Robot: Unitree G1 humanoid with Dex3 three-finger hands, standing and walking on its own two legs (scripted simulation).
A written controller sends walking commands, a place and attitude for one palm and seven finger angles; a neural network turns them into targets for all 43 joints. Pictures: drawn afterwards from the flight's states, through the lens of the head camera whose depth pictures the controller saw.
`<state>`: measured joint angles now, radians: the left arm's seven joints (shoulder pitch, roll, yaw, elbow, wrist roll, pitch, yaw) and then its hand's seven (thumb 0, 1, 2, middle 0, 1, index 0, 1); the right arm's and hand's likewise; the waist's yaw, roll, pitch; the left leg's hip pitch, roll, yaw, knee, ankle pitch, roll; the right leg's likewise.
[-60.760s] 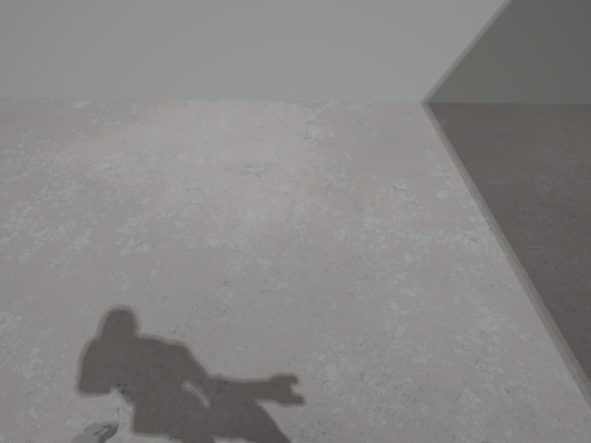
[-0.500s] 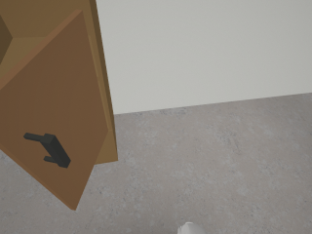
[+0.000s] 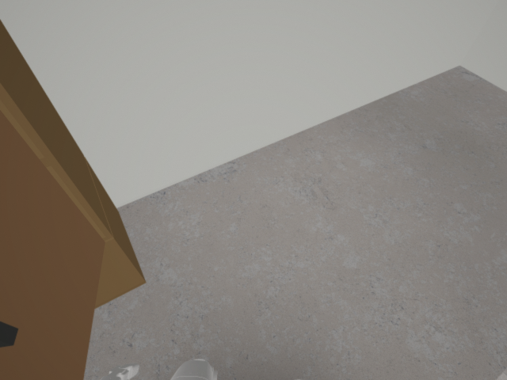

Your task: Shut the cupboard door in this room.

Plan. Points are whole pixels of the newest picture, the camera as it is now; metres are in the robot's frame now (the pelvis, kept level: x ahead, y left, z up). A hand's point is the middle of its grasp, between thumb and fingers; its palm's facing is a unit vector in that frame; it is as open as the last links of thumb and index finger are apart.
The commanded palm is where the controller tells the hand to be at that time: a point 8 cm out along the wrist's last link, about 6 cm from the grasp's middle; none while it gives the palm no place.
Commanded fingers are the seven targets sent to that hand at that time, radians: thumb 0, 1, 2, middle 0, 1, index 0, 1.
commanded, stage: walk to a spot facing it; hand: left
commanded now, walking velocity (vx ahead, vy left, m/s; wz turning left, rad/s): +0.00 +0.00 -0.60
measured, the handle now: out of the picture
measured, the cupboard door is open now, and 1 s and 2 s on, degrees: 68 68 68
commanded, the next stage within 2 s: turn to face it in 1.84 s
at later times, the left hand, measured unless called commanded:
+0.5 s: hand (150, 361) +0.16 +0.20 -0.16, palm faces -0.31 -0.93 -0.19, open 7.4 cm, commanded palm none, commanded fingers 0.00 0.90 0.90 -0.20 -0.30 -0.20 -0.30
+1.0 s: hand (232, 303) +0.27 +0.06 -0.16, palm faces -0.46 -0.87 -0.20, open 7.3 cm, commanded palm none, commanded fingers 0.00 0.90 0.90 -0.20 -0.30 -0.20 -0.30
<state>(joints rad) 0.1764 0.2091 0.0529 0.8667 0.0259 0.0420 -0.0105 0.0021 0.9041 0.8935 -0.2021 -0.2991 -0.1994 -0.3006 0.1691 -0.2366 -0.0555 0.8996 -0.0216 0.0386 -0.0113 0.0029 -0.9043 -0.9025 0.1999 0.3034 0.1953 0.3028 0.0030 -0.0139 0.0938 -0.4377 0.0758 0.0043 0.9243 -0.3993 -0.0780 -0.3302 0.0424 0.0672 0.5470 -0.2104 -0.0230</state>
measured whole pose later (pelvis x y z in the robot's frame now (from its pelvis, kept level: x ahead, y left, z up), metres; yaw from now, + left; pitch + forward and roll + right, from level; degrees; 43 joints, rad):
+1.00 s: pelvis +0.17 -0.10 +0.01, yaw -32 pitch +0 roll -1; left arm 0.32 0.18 0.05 1.00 0.02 -0.05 0.00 0.00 0.92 0.89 -0.20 -0.30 -0.20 -0.30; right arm 0.17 -0.19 -0.06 0.92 -0.03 -0.02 0.03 0.00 -0.91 -0.90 0.20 0.30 0.19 0.30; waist 0.02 0.01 0.05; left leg -0.58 0.14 0.05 0.85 -0.19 -0.07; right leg -0.09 0.04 -0.03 0.40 -0.31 -0.05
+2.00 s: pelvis +0.46 -0.39 +0.01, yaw -42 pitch -1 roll +0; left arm 0.33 0.14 0.04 1.07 0.02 -0.08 0.02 -0.01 0.93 0.89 -0.20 -0.30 -0.19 -0.30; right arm 0.22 -0.18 -0.07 1.04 -0.03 0.00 0.00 0.00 -0.92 -0.90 0.20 0.30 0.19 0.30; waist -0.01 0.03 0.02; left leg -0.64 0.13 0.04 1.06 -0.15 -0.03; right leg -0.10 0.03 -0.23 0.37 -0.27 -0.09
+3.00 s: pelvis +0.55 -0.50 +0.01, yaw -8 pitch +0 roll +3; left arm 0.24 0.16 0.04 0.89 0.02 0.01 0.02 0.00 0.91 0.89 -0.20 -0.30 -0.20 -0.30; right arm 0.20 -0.26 -0.10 0.96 -0.02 0.09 0.03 0.00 -0.91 -0.90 0.20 0.30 0.19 0.30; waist -0.02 0.02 0.08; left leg -0.48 0.05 -0.01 1.08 -0.39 -0.09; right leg -0.20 -0.14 -0.22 0.51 -0.30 -0.01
